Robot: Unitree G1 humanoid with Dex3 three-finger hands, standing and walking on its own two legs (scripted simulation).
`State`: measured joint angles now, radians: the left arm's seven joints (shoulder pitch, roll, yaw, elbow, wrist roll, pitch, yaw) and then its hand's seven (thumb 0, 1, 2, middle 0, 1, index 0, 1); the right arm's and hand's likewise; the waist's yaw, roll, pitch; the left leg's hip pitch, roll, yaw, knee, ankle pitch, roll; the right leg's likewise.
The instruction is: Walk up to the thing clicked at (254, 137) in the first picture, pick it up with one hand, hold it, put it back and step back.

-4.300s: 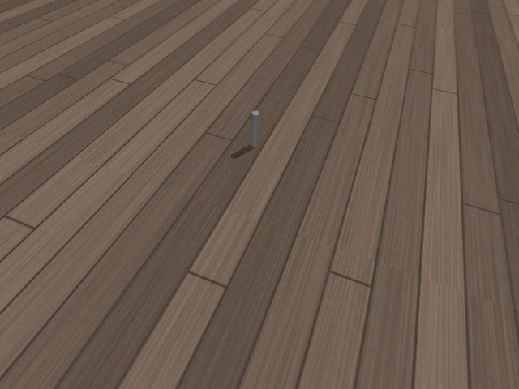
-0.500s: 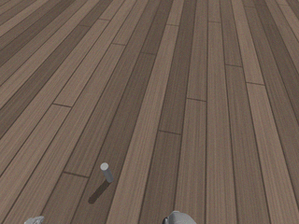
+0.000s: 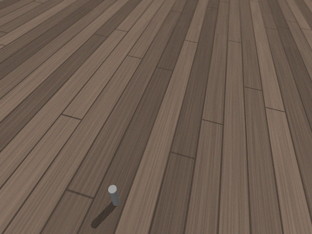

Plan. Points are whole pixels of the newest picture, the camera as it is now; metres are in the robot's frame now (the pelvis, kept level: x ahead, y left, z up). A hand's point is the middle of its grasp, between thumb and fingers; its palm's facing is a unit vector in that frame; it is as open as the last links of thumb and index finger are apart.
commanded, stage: walk up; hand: left
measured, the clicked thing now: (114, 196) +0.40 +0.20 -0.65
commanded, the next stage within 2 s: stand in 1.14 s
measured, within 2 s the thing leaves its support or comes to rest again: neither
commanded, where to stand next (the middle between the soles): +0.05 -0.01 m, yaw +0 degrees
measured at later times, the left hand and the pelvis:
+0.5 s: hand out of the picture +0.10 +0.24 -0.13, palm faces +0.00 -0.94 -0.34, open 7.4 cm; pelvis +0.02 -0.01 +0.02, yaw +0 degrees
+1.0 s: hand out of the picture +0.11 +0.23 -0.14, palm faces -0.02 -0.94 -0.33, open 7.4 cm; pelvis +0.02 -0.01 +0.02, yaw +0 degrees
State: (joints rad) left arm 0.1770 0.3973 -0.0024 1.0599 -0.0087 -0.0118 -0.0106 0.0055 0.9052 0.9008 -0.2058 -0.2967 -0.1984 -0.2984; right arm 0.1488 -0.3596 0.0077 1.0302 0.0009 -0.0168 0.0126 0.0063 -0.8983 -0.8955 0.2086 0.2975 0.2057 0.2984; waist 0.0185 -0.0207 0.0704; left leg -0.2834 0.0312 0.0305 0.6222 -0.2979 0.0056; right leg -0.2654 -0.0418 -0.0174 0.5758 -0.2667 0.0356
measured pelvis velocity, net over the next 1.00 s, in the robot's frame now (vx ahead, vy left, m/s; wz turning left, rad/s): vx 0.02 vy -0.01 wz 0.00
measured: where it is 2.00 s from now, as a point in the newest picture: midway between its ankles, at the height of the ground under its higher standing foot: outside the picture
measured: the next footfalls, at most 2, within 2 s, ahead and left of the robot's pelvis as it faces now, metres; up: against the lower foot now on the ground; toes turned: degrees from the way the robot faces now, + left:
none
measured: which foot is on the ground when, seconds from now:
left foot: down 0.00-1.00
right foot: down 0.00-1.00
